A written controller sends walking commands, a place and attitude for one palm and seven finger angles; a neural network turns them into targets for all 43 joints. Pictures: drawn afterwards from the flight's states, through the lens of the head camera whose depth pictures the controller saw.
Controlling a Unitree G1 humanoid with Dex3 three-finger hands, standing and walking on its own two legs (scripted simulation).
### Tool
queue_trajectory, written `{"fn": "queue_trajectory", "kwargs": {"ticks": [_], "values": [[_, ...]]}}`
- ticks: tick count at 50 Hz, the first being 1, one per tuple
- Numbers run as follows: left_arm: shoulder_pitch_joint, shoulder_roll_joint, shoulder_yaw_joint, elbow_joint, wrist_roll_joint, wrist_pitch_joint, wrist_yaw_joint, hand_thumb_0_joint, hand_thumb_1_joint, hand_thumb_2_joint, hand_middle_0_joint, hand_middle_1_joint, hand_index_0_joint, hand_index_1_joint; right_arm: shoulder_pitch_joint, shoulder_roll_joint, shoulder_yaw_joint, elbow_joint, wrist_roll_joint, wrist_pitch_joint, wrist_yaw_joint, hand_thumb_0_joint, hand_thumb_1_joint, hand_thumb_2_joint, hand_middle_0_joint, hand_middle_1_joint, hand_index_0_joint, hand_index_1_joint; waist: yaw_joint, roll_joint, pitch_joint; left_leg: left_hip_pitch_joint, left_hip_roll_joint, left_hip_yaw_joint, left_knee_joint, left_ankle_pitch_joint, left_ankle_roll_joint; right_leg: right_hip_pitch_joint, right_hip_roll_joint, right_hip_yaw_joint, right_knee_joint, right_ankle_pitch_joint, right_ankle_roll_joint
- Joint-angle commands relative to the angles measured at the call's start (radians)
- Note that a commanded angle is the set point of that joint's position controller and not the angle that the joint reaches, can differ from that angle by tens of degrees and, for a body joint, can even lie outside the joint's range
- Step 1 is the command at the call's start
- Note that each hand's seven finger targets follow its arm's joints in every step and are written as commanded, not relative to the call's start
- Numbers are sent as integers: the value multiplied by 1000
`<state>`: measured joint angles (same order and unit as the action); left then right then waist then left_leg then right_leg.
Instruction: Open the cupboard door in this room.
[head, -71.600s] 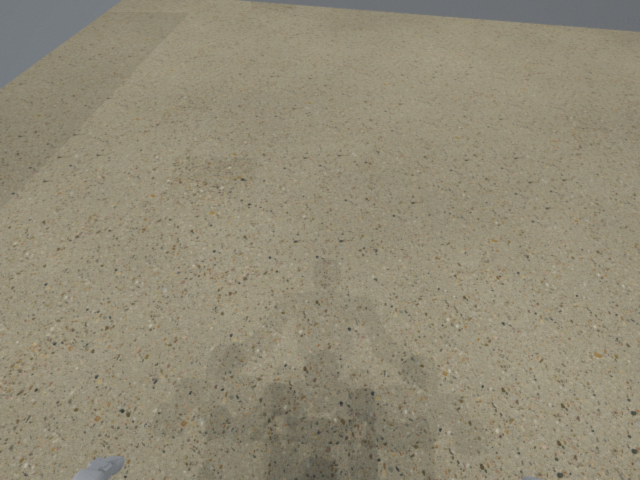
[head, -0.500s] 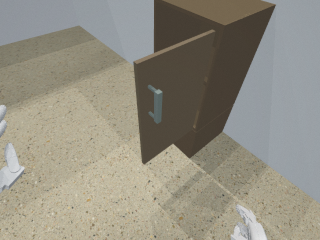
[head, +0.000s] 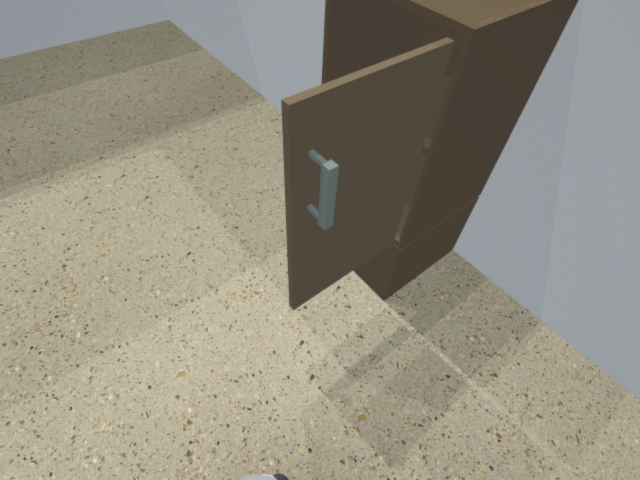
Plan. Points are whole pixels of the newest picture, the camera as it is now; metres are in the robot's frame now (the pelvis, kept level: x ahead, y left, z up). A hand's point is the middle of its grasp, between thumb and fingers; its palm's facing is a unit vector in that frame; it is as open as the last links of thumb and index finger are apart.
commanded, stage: let the arm hang, fingers relaxed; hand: left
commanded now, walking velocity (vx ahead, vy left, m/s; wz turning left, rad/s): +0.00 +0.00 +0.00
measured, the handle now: (320, 190) +0.57 +0.04 +0.00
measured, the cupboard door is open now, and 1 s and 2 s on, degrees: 90 90 90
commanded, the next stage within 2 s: look to check the result in 0.60 s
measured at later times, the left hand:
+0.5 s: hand out of the picture +0.00 +0.13 -0.18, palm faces +0.06 -0.99 -0.14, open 7.4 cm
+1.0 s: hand out of the picture -0.03 +0.14 -0.17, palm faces +0.06 -0.98 -0.19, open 7.4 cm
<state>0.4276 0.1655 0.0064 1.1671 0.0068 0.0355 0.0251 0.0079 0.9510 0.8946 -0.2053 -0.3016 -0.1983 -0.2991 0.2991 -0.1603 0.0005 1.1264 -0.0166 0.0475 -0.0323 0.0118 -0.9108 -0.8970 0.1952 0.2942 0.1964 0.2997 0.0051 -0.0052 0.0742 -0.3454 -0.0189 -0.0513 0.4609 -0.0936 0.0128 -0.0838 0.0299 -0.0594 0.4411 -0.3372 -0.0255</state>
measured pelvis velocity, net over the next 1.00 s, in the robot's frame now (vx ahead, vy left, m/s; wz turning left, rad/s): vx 0.03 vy -0.02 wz -0.01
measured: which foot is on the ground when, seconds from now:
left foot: down 0.00-1.00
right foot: down 0.00-1.00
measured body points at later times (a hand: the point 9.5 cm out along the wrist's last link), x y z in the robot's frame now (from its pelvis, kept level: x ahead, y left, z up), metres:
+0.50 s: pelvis +0.01 -0.01 +0.00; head +0.01 -0.01 +0.45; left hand +0.00 +0.19 -0.17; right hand -0.01 -0.21 -0.17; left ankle +0.10 +0.11 -0.74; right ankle -0.06 -0.10 -0.74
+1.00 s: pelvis +0.03 -0.02 +0.00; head +0.05 -0.02 +0.45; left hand -0.03 +0.19 -0.16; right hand +0.02 -0.23 -0.17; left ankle +0.10 +0.11 -0.74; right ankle -0.06 -0.10 -0.74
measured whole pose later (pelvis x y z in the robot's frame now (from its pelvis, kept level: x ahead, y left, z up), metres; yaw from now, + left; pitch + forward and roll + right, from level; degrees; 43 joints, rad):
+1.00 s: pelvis +0.03 -0.02 +0.00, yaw +0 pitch -2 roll +1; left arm 0.37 0.11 0.01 1.15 0.00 0.00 0.05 0.00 0.91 0.90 -0.20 -0.30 -0.19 -0.30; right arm 0.26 -0.13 0.00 1.16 -0.02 0.02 -0.05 0.01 -0.92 -0.90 0.20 0.29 0.20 0.30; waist 0.00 0.00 0.06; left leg -0.29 -0.02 -0.04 0.47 -0.15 0.00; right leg -0.01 0.03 -0.05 0.43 -0.38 -0.04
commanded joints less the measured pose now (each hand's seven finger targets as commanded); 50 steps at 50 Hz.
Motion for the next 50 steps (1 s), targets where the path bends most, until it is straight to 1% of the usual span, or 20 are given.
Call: {"fn": "queue_trajectory", "kwargs": {"ticks": [1, 4, 7, 9, 11, 15, 16, 18, 20, 23, 26, 29, 30, 33, 37, 40, 41, 43, 47, 50], "values": [[55, 63, 10, -12, -2, -31, 8, 0, 900, 900, -200, -300, -200, -300, 36, -94, -18, -26, -2, -22, -14, 0, -900, -900, 200, 300, 200, 300, -18, 31, 4, 135, 88, -107, -85, -122, 33, -162, -106, 99, -134, -43, -36], [74, 44, 6, 3, -3, -32, 14, 0, 900, 900, -200, -300, -200, -300, 57, -73, -17, -8, -2, -20, -14, 0, -900, -900, 200, 300, 200, 300, -20, -29, 38, 132, 80, -94, -70, -111, 33, -187, -112, 101, -142, -63, -36], [84, 32, 5, 6, -4, -33, 18, 0, 900, 900, -200, -300, -200, -300, 68, -53, -16, 6, -3, -19, -12, 0, -900, -900, 200, 300, 200, 300, -22, -47, 56, 138, 72, -75, -49, -96, 30, -213, -120, 105, -148, -84, -38], [85, 26, 6, 5, -3, -35, 21, 0, 900, 900, -200, -300, -200, -300, 76, -41, -13, 16, -4, -21, -12, 0, -900, -900, 200, 300, 200, 300, -23, -32, 64, 130, 75, -74, -48, -69, 33, -207, -118, 102, -136, -62, -36], [94, 24, 8, 6, -4, -35, 23, 0, 900, 900, -200, -300, -200, -300, 71, -34, -12, 19, -4, -25, -13, 0, -900, -900, 200, 300, 200, 300, -15, 0, 60, 120, 78, -82, -58, -64, 37, -190, -112, 94, -119, -45, -33], [96, 14, 13, 0, -2, -35, 26, 0, 900, 900, -200, -300, -200, -300, 70, -28, -11, 22, -5, -29, -14, 0, -900, -900, 200, 300, 200, 300, -3, -4, 84, 83, 79, -90, -75, -73, 42, -168, -105, 87, -107, -33, -31], [91, 9, 14, -2, -2, -35, 26, 0, 900, 900, -200, -300, -200, -300, 69, -24, -13, 22, -7, -30, -13, 0, -900, -900, 200, 300, 200, 300, -6, -2, 92, 79, 75, -89, -75, -77, 41, -173, -110, 86, -108, -37, -31], [81, 8, 17, -8, -2, -36, 27, 0, 900, 900, -200, -300, -200, -300, 74, -18, -13, 22, -9, -32, -13, 0, -900, -900, 200, 300, 200, 300, -9, 11, 76, 89, 73, -86, -71, -58, 40, -164, -111, 90, -105, -23, -33], [79, 9, 21, -15, -1, -39, 28, 0, 900, 900, -200, -300, -200, -300, 70, -19, -13, 19, -7, -35, -14, 0, -900, -900, 200, 300, 200, 300, -2, 13, 56, 94, 75, -87, -64, -27, 42, -143, -109, 87, -104, 5, -30], [59, 7, 24, -22, -2, -40, 28, 0, 900, 900, -200, -300, -200, -300, 70, -18, -12, 17, -9, -40, -15, 0, -900, -900, 200, 300, 200, 300, -5, 26, 52, 91, 74, -82, -54, 14, 40, -125, -116, 86, -103, 43, -30], [47, 6, 23, -26, -2, -40, 28, 0, 900, 900, -200, -300, -200, -300, 63, -20, -13, 15, -8, -40, -16, 0, -900, -900, 200, 300, 200, 300, -5, 5, 63, 101, 77, -76, -42, 36, 40, -131, -120, 82, -113, 64, -27], [38, 10, 25, -33, -3, -38, 27, 0, 900, 900, -200, -300, -200, -300, 63, -25, -12, 13, -8, -39, -17, 0, -900, -900, 200, 300, 200, 300, -9, 39, 66, 102, 76, -81, -47, 26, 38, -127, -115, 88, -113, 54, -30], [44, 14, 26, -33, -3, -39, 27, 0, 900, 900, -200, -300, -200, -300, 59, -28, -12, 11, -6, -39, -18, 0, -900, -900, 200, 300, 200, 300, -3, 27, 57, 106, 78, -79, -42, 34, 39, -119, -115, 84, -118, 64, -27], [37, 15, 25, -33, -3, -40, 27, 0, 900, 900, -200, -300, -200, -300, 58, -31, -13, 11, -8, -39, -18, 0, -900, -900, 200, 300, 200, 300, -8, 12, 44, 120, 77, -73, -33, 58, 37, -111, -119, 88, -118, 95, -26], [37, 17, 24, -33, -3, -40, 27, 0, 900, 900, -200, -300, -200, -300, 48, -39, -11, 8, -6, -41, -20, 0, -900, -900, 200, 300, 200, 300, -8, 22, 31, 138, 84, -74, -32, 87, 41, -97, -117, 88, -114, 128, -23], [43, 20, 23, -30, -3, -40, 27, 0, 900, 900, -200, -300, -200, -300, 43, -45, -11, 8, -3, -40, -20, 0, -900, -900, 200, 300, 200, 300, -6, -13, 37, 141, 86, -69, -29, 90, 42, -94, -116, 81, -121, 138, -19], [43, 22, 22, -30, -3, -40, 27, 0, 900, 900, -200, -300, -200, -300, 44, -45, -10, 10, -4, -41, -20, 0, -900, -900, 200, 300, 200, 300, -8, 1, 28, 145, 84, -69, -27, 104, 42, -87, -118, 86, -116, 155, -19], [45, 21, 21, -26, -4, -39, 28, 0, 900, 900, -200, -300, -200, -300, 41, -46, -11, 11, -4, -39, -21, 0, -900, -900, 200, 300, 200, 300, -10, -10, 28, 151, 84, -67, -25, 98, 42, -88, -120, 85, -119, 158, -18], [52, 25, 19, -24, -3, -40, 27, 0, 900, 900, -200, -300, -200, -300, 32, -48, -9, 13, -3, -40, -21, 0, -900, -900, 200, 300, 200, 300, -7, 2, 27, 159, 84, -62, -22, 116, 42, -84, -123, 86, -118, 190, -15], [58, 29, 18, -24, -3, -41, 29, 0, 900, 900, -200, -300, -200, -300, 25, -52, -8, 13, 0, -40, -22, 0, -900, -900, 200, 300, 200, 300, -4, -28, 27, 161, 85, -54, -11, 123, 42, -77, -125, 82, -122, 230, -7]]}}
